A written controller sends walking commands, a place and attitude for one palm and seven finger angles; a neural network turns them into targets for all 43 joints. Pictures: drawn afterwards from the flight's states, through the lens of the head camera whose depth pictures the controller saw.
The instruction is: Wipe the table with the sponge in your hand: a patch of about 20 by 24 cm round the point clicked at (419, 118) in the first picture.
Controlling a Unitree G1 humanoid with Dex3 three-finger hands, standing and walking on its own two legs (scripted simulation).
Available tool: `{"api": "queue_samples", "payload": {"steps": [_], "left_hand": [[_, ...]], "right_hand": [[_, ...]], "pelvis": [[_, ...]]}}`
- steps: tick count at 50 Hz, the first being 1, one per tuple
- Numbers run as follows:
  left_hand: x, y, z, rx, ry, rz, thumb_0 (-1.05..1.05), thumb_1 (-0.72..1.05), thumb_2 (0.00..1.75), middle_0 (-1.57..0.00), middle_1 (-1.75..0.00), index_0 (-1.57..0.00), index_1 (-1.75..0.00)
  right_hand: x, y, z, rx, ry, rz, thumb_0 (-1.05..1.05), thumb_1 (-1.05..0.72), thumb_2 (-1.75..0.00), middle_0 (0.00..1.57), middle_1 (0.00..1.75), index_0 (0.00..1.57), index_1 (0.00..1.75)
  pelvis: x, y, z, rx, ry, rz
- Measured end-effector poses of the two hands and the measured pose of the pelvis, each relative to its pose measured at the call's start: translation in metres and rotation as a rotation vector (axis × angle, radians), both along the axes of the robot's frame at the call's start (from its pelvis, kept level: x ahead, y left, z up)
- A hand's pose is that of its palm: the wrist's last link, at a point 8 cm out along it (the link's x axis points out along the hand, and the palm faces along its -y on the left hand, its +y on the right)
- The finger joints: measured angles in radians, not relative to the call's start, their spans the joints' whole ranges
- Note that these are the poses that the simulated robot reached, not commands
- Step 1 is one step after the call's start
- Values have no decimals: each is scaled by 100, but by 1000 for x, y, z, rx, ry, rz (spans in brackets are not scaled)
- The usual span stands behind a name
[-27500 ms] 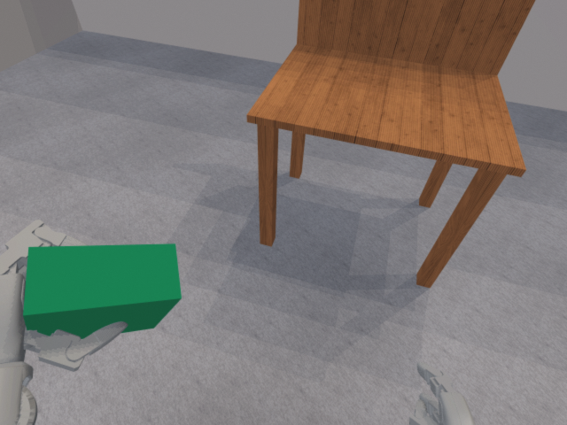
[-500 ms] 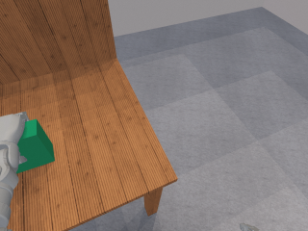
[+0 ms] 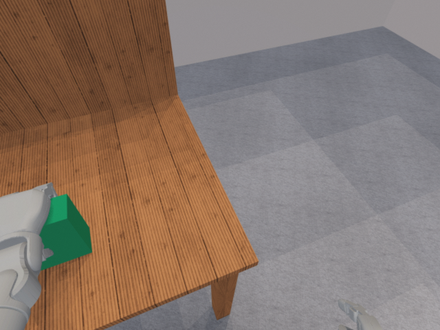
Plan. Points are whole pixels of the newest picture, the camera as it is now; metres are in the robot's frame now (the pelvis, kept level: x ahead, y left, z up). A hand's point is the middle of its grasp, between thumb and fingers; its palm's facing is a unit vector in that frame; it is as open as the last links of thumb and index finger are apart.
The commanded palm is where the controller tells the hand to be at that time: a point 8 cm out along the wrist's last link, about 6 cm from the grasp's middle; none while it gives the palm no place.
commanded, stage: wipe back along the first lane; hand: left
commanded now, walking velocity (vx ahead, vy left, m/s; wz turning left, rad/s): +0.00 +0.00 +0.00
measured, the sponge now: (48, 241) +0.27 +0.37 -0.04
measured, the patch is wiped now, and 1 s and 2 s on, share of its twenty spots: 1.00 1.00 1.00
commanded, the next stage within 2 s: lift the sponge slowly off the table in 0.78 s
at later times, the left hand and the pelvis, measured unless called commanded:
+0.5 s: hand (37, 253) +0.23 +0.34 +0.01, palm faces -0.05 -0.03 -1.00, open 10.3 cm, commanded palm +0.18 +0.32 +0.04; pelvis +0.01 -0.01 +0.00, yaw +0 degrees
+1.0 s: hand (38, 280) +0.19 +0.32 +0.01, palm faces -0.06 -0.03 -1.00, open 10.3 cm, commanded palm +0.15 +0.30 +0.05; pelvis +0.00 -0.02 +0.00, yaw +1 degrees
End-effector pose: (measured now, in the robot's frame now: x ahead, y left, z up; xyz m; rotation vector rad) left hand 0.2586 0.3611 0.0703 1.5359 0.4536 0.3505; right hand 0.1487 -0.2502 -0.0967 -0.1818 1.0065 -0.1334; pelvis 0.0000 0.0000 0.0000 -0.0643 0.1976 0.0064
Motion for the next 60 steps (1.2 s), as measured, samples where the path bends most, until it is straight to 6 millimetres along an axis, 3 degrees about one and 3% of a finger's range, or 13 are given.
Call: {"api": "queue_samples", "payload": {"steps": [14,43,60], "left_hand": [[-24,-14,0,-8,-1,-4,0,-51,106,-68,-134,-69,-136],[-87,-47,0,-19,-16,12,0,-50,106,-67,-134,-68,-137],[-91,-53,1,-36,21,10,0,-50,106,-67,-134,-69,-137]], "right_hand": [[23,6,4,24,-63,33,1,-91,-90,20,30,20,30],[45,3,11,43,-146,59,1,-91,-90,20,30,20,30],[49,3,14,27,-153,78,1,-91,-90,20,30,20,30]], "pelvis": [[5,-4,2,6,-14,1],[6,-15,3,20,-53,1],[4,-20,6,25,-87,7]]}}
